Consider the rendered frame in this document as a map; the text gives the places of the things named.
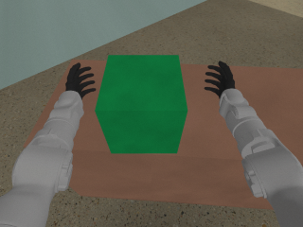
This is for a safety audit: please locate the right robot upper arm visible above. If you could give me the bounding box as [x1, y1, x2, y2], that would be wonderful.
[241, 146, 303, 227]

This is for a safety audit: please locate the robot right forearm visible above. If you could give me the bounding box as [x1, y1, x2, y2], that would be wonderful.
[219, 88, 303, 177]

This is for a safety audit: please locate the robot right hand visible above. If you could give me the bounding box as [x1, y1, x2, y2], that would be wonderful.
[204, 61, 236, 98]

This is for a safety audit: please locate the carton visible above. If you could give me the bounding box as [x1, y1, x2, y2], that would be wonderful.
[95, 55, 187, 154]

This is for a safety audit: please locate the left robot upper arm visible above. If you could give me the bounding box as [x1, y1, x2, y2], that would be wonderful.
[0, 145, 73, 227]

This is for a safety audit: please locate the pedestal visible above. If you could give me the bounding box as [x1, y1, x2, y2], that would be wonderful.
[23, 59, 303, 210]

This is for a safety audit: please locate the robot left hand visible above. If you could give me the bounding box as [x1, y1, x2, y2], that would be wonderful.
[65, 62, 96, 99]

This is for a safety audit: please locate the robot left forearm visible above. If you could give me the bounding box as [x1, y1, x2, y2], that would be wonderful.
[11, 90, 84, 186]

